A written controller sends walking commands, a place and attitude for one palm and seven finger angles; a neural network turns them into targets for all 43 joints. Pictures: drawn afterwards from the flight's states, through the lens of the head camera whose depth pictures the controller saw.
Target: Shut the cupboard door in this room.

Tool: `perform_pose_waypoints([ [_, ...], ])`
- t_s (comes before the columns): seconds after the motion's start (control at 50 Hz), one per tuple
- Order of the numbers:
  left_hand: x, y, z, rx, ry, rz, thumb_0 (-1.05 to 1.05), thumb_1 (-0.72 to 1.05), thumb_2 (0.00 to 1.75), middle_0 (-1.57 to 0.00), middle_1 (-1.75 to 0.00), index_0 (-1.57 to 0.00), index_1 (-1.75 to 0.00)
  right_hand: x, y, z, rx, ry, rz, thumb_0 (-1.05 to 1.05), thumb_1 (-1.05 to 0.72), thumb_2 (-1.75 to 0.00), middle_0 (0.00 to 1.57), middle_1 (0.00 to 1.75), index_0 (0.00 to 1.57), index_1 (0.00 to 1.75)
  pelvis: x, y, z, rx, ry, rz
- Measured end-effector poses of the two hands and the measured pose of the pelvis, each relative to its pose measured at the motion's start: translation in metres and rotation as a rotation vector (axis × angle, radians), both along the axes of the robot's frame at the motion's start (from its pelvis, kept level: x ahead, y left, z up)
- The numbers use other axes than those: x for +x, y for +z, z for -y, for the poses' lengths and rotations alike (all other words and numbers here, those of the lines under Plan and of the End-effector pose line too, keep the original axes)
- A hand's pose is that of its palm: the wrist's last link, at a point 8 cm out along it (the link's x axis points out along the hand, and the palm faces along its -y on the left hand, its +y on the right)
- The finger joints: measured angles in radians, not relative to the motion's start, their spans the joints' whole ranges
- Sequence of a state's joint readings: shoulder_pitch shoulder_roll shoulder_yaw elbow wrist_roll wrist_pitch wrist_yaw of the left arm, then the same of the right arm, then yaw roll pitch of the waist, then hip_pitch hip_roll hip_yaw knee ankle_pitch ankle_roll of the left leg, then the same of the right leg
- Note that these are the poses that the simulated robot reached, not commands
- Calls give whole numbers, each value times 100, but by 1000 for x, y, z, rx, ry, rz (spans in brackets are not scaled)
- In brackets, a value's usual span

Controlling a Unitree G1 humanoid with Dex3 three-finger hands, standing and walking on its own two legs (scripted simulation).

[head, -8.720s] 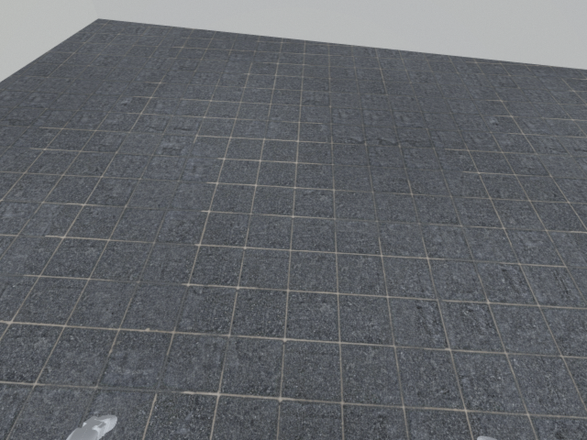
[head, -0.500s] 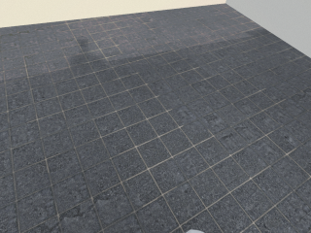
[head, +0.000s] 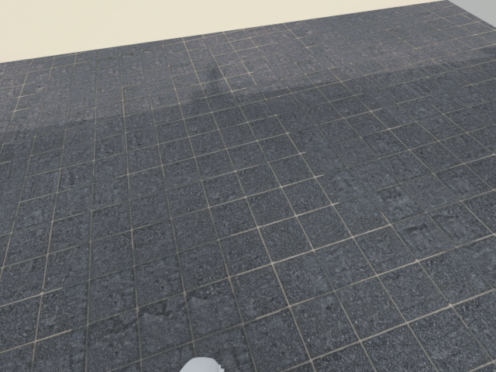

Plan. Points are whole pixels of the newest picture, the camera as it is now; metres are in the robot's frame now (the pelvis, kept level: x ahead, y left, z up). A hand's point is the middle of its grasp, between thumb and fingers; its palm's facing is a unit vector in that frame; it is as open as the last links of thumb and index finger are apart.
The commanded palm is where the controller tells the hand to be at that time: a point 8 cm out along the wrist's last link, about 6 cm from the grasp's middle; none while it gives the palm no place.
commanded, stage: turn or walk to find it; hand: left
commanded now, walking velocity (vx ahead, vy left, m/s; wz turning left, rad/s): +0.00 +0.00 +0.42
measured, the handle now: out of the picture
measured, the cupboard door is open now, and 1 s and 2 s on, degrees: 92 92 92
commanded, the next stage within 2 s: none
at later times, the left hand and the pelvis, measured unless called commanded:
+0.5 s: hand out of the picture -0.02 +0.28 -0.18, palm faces +0.26 -0.94 -0.23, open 7.4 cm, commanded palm none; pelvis -0.03 +0.06 +0.00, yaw +12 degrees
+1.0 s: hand out of the picture -0.01 +0.21 -0.14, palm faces +0.39 -0.88 -0.28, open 7.4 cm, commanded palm none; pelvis -0.03 -0.01 +0.00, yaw +25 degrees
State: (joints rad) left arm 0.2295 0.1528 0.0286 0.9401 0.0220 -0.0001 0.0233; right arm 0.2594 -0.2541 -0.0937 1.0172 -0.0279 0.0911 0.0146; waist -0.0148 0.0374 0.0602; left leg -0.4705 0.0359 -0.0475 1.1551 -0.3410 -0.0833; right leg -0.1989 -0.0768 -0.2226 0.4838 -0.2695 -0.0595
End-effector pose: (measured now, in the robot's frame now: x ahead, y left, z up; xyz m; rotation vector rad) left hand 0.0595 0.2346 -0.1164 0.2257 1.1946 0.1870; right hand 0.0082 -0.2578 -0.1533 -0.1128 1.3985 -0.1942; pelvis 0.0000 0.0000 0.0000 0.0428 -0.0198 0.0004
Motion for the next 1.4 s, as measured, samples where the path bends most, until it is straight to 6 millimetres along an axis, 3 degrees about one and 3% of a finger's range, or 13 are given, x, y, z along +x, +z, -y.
perform_pose_waypoints([
  [0.14,-59,-16,-20,-22,106,-94,0,91,90,-20,-30,-20,-30,44,7,-17,-27,119,50,1,-91,-90,20,30,20,30,-10,-3,-12,-16,64,-11],
  [0.26,-106,-42,-54,-53,204,-151,0,91,90,-20,-30,-20,-30,96,17,-55,-64,244,182,1,-91,-90,20,30,20,30,-20,-16,-38,-55,126,-16],
  [0.34,-122,-48,-74,-64,245,-183,1,91,90,-20,-29,-20,-30,111,30,-83,-73,298,247,1,-91,-90,20,30,20,30,-24,-14,-51,-53,145,-3],
  [0.46,-109,-32,-91,-67,269,-108,1,91,90,-19,-29,-20,-30,108,39,-104,-66,337,238,1,-90,-90,20,30,20,30,-27,0,-63,-75,194,-4],
  [0.58,-87,-21,-96,-41,269,-34,1,91,90,-19,-29,-20,-30,90,34,-104,-45,335,194,1,-90,-90,21,30,21,30,-30,2,-62,-69,237,-12],
  [0.76,-48,-6,-71,0,252,73,0,91,90,-19,-29,-20,-30,49,9,-64,-19,315,56,1,-90,-90,21,30,21,30,-32,-4,-33,-46,308,-27],
  [0.86,-50,2,-43,35,259,117,0,91,90,-20,-29,-20,-30,45,-9,-36,5,320,13,1,-90,-90,20,30,21,30,-31,-10,-10,-31,351,-19],
  [1.02,-105,7,-9,25,387,62,0,91,90,-20,-30,-20,-30,72,-3,-20,14,414,17,1,-91,-90,20,30,20,30,-31,-1,7,0,441,1],
  [1.14,-158,-4,9,-10,497,-8,0,91,90,-20,-30,-20,-30,99,2,-32,-6,511,32,1,-91,-90,20,30,20,30,-37,-1,8,-5,501,4],
  [1.22,-201,-15,15,-41,567,-73,0,91,90,-20,-30,-20,-30,122,8,-56,-17,587,75,1,-91,-90,20,30,20,30,-45,-3,2,-15,538,2],
  [1.32,-256,-35,13,-82,660,-136,0,90,90,-20,-30,-20,-30,148,17,-105,-27,698,176,1,-91,-90,20,30,20,30,-60,-12,-13,-43,591,5],
  [1.4,-289,-49,3,-104,716,-178,1,91,90,-20,-29,-20,-30,156,26,-142,-19,766,263,1,-91,-90,20,30,20,30,-72,-17,-24,-43,611,16],
])
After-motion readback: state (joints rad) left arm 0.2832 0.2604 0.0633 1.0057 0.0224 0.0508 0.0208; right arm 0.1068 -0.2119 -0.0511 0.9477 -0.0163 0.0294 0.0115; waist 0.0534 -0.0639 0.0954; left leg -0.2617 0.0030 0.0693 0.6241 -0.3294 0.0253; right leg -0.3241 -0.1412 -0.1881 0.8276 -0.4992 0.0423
